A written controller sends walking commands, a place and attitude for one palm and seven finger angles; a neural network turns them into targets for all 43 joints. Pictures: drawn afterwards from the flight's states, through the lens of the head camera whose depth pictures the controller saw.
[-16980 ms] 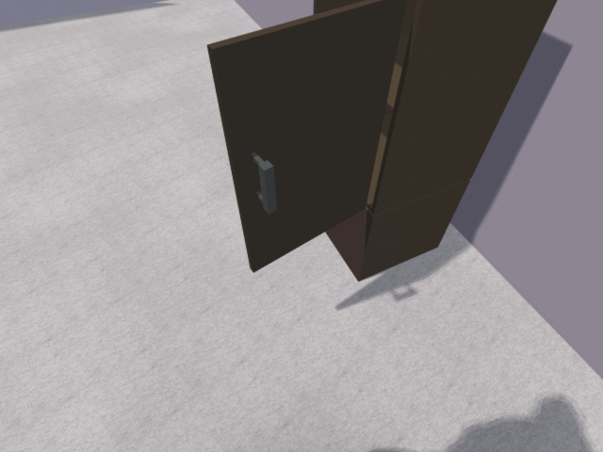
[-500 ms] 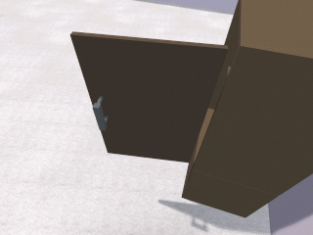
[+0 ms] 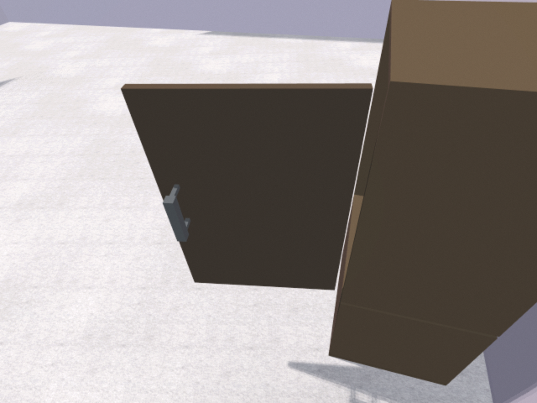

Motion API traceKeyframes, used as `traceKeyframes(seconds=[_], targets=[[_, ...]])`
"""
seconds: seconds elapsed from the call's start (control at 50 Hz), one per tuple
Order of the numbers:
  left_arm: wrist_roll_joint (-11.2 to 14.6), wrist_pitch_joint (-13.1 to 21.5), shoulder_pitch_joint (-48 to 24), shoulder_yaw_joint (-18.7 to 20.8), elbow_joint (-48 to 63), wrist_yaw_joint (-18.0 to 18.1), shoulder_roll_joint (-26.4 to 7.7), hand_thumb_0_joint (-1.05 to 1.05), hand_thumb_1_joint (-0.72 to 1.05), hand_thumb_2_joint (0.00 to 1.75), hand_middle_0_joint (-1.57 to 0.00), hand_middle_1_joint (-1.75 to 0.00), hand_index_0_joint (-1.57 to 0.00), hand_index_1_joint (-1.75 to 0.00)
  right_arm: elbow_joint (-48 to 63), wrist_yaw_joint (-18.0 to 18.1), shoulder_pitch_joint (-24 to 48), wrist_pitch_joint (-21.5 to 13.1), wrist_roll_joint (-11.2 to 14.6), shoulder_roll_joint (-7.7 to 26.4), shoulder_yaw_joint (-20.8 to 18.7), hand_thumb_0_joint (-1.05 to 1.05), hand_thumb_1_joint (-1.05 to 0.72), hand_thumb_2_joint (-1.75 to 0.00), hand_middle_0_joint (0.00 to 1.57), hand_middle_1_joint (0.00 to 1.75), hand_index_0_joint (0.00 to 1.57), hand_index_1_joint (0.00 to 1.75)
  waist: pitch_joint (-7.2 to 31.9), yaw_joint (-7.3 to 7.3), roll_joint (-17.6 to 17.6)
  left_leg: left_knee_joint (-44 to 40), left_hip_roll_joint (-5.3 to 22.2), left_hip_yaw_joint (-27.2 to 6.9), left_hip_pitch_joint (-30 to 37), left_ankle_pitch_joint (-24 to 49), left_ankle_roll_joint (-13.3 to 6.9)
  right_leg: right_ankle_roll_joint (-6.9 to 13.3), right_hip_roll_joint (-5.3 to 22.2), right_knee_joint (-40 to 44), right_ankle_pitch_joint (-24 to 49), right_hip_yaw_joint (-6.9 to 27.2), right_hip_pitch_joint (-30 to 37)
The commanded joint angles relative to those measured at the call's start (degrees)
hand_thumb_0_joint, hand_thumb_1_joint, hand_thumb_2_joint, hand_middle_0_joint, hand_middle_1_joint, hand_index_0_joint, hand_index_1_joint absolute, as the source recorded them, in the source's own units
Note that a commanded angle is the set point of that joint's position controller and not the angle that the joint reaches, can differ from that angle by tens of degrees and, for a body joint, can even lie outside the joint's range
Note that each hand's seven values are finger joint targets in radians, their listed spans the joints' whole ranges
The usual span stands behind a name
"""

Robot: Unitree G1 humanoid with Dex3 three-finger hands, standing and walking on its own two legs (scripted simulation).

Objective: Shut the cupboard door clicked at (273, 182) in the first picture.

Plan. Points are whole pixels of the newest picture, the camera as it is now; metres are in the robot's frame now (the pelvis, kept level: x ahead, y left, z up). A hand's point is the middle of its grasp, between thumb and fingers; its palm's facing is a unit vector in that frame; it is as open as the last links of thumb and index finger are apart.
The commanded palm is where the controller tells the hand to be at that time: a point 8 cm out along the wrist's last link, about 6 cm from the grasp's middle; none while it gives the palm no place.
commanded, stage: look again from close up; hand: left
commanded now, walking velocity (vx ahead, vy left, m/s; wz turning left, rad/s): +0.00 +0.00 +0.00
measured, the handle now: (179, 213) +0.50 +0.22 -0.02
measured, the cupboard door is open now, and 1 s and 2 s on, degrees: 100 100 100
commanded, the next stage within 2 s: raise the hand and make a fist in 0.26 s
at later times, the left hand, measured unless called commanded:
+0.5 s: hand out of the picture +0.15 +0.18 -0.08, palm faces +0.22 -0.96 -0.17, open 7.2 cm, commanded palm +0.10 +0.22 -0.07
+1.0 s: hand (166, 392) +0.16 +0.16 -0.03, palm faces -0.04 -1.00 -0.06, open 5.1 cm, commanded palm +0.13 +0.22 -0.05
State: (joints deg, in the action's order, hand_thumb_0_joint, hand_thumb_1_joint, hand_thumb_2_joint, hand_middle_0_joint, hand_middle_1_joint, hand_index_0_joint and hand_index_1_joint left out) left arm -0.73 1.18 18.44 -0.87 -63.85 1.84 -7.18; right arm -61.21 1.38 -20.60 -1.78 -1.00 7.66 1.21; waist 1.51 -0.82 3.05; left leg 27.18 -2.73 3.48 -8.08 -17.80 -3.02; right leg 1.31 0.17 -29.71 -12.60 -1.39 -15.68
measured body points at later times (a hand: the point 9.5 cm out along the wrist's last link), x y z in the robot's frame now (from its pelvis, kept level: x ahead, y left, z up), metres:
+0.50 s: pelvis +0.01 -0.01 +0.00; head +0.01 -0.03 +0.45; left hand +0.14 +0.23 -0.06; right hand +0.06 -0.25 -0.14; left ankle -0.03 +0.08 -0.74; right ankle +0.04 -0.11 -0.74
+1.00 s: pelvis -0.04 -0.02 -0.11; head +0.04 +0.00 +0.33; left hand +0.15 +0.21 -0.02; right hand +0.22 -0.20 -0.17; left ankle -0.03 +0.08 -0.74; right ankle +0.04 -0.11 -0.74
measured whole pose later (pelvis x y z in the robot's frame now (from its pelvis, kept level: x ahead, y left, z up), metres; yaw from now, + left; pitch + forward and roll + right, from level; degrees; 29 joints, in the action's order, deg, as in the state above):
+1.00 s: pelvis -0.04 -0.02 -0.11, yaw +4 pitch +15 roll -3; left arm 15.8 31.8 22.9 4.6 7.1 -19.7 -12.5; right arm -28.5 1.1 -6.5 -14.0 0.6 12.4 1.7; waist 6.6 3.4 1.2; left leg 76.4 -1.1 -2.2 -54.8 -36.2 -1.7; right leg 3.5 0.8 -71.0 -27.8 -8.3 -58.0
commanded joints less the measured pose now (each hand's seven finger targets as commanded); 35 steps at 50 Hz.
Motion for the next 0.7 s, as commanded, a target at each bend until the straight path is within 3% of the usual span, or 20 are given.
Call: traceKeyframes(seconds=[0.0, 0.06, 0.12, 0.2, 0.32, 0.34, 0.36, 0.38, 0.4, 0.42, 0.44, 0.46, 0.48, 0.5, 0.52, 0.54, 0.58, 0.62, 0.66, 0.68], targets=[[0.1, 0.7, 2.4, 0.8, 2.3, 0.2, -4.8, 0.0, 0.9, 0.9, -0.2, -0.3, -0.2, -0.3, 1.7, 0.3, -3.7, -0.8, 0.1, 5.0, -0.6, 0.0, -0.9, -0.9, 0.2, 0.3, 0.2, 0.3, -10.5, 0.82, -3.4, -11.8, 8.0, -9.3, -11.0, -1.3, -0.1, 2.6, 4.2, 5.5, -0.8, 6.9, 1.6], [0.2, 0.8, 2.1, 0.9, 2.6, 0.2, -5.2, 0.0, 0.9, 0.9, -0.2, -0.3, -0.2, -0.3, 1.3, 0.3, -3.6, -0.8, 0.2, 5.6, -0.5, 0.0, -0.9, -0.9, 0.2, 0.3, 0.2, 0.3, -9.5, 0.64, -5.8, -11.0, 7.4, -8.6, -9.0, 1.1, 0.1, 2.5, 4.7, 6.1, 0.0, 7.6, 1.9], [0.4, 0.8, 1.6, 1.1, 2.7, 0.2, -5.7, 0.0, 0.9, 0.9, -0.2, -0.3, -0.2, -0.3, 0.7, 0.4, -3.1, -1.0, 0.1, 5.5, -0.4, 0.0, -0.9, -0.9, 0.2, 0.3, 0.2, 0.3, -7.4, 0.69, -3.3, -10.6, 7.5, -7.8, -6.6, 4.5, 0.2, 2.6, 5.0, 5.7, 2.7, 7.5, 3.0], [0.5, 0.8, 1.2, 1.2, 2.5, 0.3, -6.0, 0.0, 0.9, 0.9, -0.2, -0.3, -0.2, -0.3, -0.2, 0.6, -2.7, -1.1, 0.2, 5.4, -0.3, 0.0, -0.9, -0.9, 0.2, 0.3, 0.2, 0.3, -5.1, 0.68, -4.1, -9.8, 7.7, -7.1, -4.4, 8.5, 0.3, 2.6, 5.3, 5.3, 7.2, 7.3, 5.2], [0.4, 0.8, 0.9, 1.1, 1.9, 0.4, -6.4, 0.0, 0.9, 0.9, -0.2, -0.3, -0.2, -0.3, -1.4, 0.7, -1.9, -0.8, 0.3, 5.7, -0.2, 0.0, -0.9, -0.9, 0.2, 0.3, 0.2, 0.3, -5.0, 0.67, -2.7, -9.4, 7.9, -6.6, -3.3, 10.0, 0.6, 2.6, 5.7, 5.4, 9.3, 7.5, 5.9], [-0.1, 1.5, 6.4, 1.5, -0.7, 2.6, -8.4, 0.0, 0.9, 0.9, -0.2, -0.3, -0.2, -0.3, 1.8, 0.1, 3.7, -0.8, 1.0, 8.1, -1.2, 0.0, -0.9, -0.9, 0.2, 0.3, 0.2, 0.3, -3.9, 3.42, -16.0, 0.5, 10.4, -4.2, -7.3, 14.2, 1.6, 0.3, 7.9, 3.4, 30.0, 6.0, 8.2], [7.0, 18.3, -47.5, 23.5, 90.5, 2.6, -40.8, 0.0, 0.9, 0.9, -0.2, -0.3, -0.2, -0.3, 20.2, 7.2, -1.6, -12.5, 0.1, 23.0, -5.8, 0.0, -0.9, -0.9, 0.2, 0.3, 0.2, 0.3, 17.4, -8.44, -2.3, 1.9, 7.1, -4.4, 10.3, 28.3, 0.7, -0.6, 2.4, -3.6, 20.2, 5.9, 6.6], [7.8, 12.0, -8.4, 1.1, 71.0, 1.8, -11.2, 0.0, 0.9, 0.9, -0.22, -0.32, -0.22, -0.32, 19.3, 6.1, 8.1, -15.9, 2.7, 11.8, -0.5, 0.0, -0.9, -0.9, 0.2, 0.3, 0.2, 0.3, 23.5, -0.84, 10.9, 0.4, 3.1, -1.5, 6.8, 28.8, 0.6, 0.5, -1.1, -2.5, 10.3, 1.9, 4.2], [10.9, 9.2, -9.1, 3.7, 71.8, 4.2, -11.7, 0.0, 0.9, 0.9, -0.24, -0.34, -0.24, -0.34, 16.9, 5.2, 8.3, -18.1, 2.6, 14.8, -0.6, 0.0, -0.9, -0.9, 0.2, 0.3, 0.2, 0.3, 20.6, 0.47, 15.3, -0.9, 3.5, -2.6, 7.5, 28.7, 3.3, 1.5, -1.2, -0.3, 6.7, 0.8, 5.0], [10.3, 3.1, 6.2, -3.8, 56.3, 3.6, 2.7, 0.0, 0.9, 0.9, -0.25, -0.36, -0.25, -0.36, 15.2, 4.0, 8.8, -18.9, 3.0, 10.0, -0.8, 0.0, -0.9, -0.9, 0.2, 0.3, 0.2, 0.3, 7.6, -0.43, 8.1, -2.4, 4.1, -4.6, -0.8, 21.8, 3.5, 0.5, 0.4, -0.1, 4.0, -1.1, 0.9], [11.5, 5.4, -5.9, 0.1, 64.2, 4.0, -3.8, 0.0, 0.9, 0.9, -0.27, -0.38, -0.27, -0.38, 18.2, 3.5, 7.9, -19.5, 3.6, 14.0, -2.1, 0.0, -0.9, -0.9, 0.2, 0.3, 0.2, 0.3, -0.7, -2.52, 4.1, -0.8, 3.3, -6.6, -7.2, 11.9, 3.3, 0.3, 1.1, 0.9, 2.8, -0.2, -2.0], [10.9, 8.0, -3.1, 2.9, 62.2, 3.1, -5.0, 0.0, 0.9, 0.9, -0.29, -0.4, -0.29, -0.4, 20.8, 3.1, 8.0, -20.1, 2.7, 13.9, -3.1, 0.0, -0.9, -0.9, 0.2, 0.3, 0.2, 0.3, -2.8, -2.85, -1.1, 0.9, 2.9, -7.0, -11.3, 7.6, 2.6, 0.1, 1.4, 1.0, -0.7, -1.3, -4.9], [10.7, 10.9, -1.4, 4.2, 57.3, 1.5, -5.1, 0.0, 0.9, 0.9, -0.31, -0.42, -0.31, -0.42, 22.2, 2.5, 8.2, -20.4, 2.1, 14.0, -3.7, 0.0, -0.9, -0.9, 0.2, 0.3, 0.2, 0.3, -7.0, -2.97, -10.1, 3.4, 2.0, -6.9, -16.6, 3.4, 2.1, -0.2, 1.4, 0.8, -6.0, -1.6, -9.8], [11.3, 13.6, 7.1, 8.1, 51.4, -0.7, -6.1, 0.0, 0.9, 0.9, -0.33, -0.44, -0.33, -0.44, 24.5, 1.9, 8.9, -20.5, 1.8, 13.6, -4.5, 0.0, -0.9, -0.9, 0.2, 0.3, 0.2, 0.3, -7.1, 0.31, -13.2, 5.6, 1.2, -6.2, -20.6, 1.3, 2.3, 0.0, 1.9, -0.1, -10.5, -0.9, -10.6], [12.4, 17.2, 13.1, 7.5, 48.1, -3.6, -3.7, 0.0, 0.9, 0.9, -0.35, -0.46, -0.35, -0.46, 26.7, 1.1, 9.4, -20.4, 1.5, 13.1, -4.6, 0.0, -0.9, -0.9, 0.2, 0.3, 0.2, 0.3, -5.3, 1.37, -20.0, 9.1, 0.6, -5.6, -24.4, 0.5, 2.5, -0.3, 2.1, -2.7, -11.8, -0.1, -11.6], [14.0, 21.3, 20.9, 9.7, 46.6, -6.9, -3.2, 0.0, 0.9, 0.9, -0.36, -0.48, -0.36, -0.48, 28.6, 0.3, 10.2, -20.1, 1.1, 12.4, -5.5, 0.0, -0.9, -0.9, 0.2, 0.3, 0.2, 0.3, -2.1, 3.66, -23.8, 12.5, 0.0, -4.7, -28.6, -0.2, 3.2, -0.6, 2.4, -5.4, -11.0, 1.2, -10.7], [16.1, 29.8, 25.3, 10.6, 49.9, -14.7, -3.2, 0.0, 0.9, 0.9, -0.4, -0.52, -0.4, -0.52, 32.3, -1.4, 11.7, -19.0, 1.0, 12.6, -6.3, 0.0, -0.9, -0.9, 0.2, 0.3, 0.2, 0.3, 4.6, 5.22, -22.3, 17.9, -1.1, -3.4, -33.4, 0.3, 4.2, -0.6, 3.3, -11.4, -2.2, 3.7, -8.2], [15.7, 36.5, 23.7, 12.2, 50.9, -22.0, -6.8, 0.0, 0.9, 0.9, -0.44, -0.56, -0.44, -0.56, 35.1, -3.0, 13.0, -17.9, 1.0, 13.5, -7.0, 0.0, -0.9, -0.9, 0.2, 0.3, 0.2, 0.3, 8.1, 4.82, -11.9, 23.4, -1.5, -3.2, -35.5, 2.2, 4.6, 0.6, 4.5, -17.1, 5.6, 6.0, -9.2], [14.5, 38.4, 21.2, 14.8, 55.2, -24.9, -11.3, 0.0, 0.9, 0.9, -0.47, -0.6, -0.47, -0.6, 37.6, -3.2, 15.0, -16.8, 1.4, 13.2, -7.1, 0.0, -0.9, -0.9, 0.2, 0.3, 0.2, 0.3, 11.2, 5.57, -4.2, 27.1, -1.5, -2.3, -39.3, 2.4, 3.5, 1.0, 4.2, -21.4, 5.2, 7.1, -12.7], [15.1, 37.9, 18.2, 13.4, 58.9, -25.3, -10.9, 0.0, 0.9, 0.9, -0.49, -0.62, -0.49, -0.62, 39.6, -3.0, 15.9, -16.3, 1.5, 13.2, -6.8, 0.0, -0.9, -0.9, 0.2, 0.3, 0.2, 0.3, 12.1, 5.21, -1.4, 28.3, -1.6, -1.7, -40.1, 1.4, 3.0, 1.2, 3.7, -22.4, 1.6, 7.5, -15.3]])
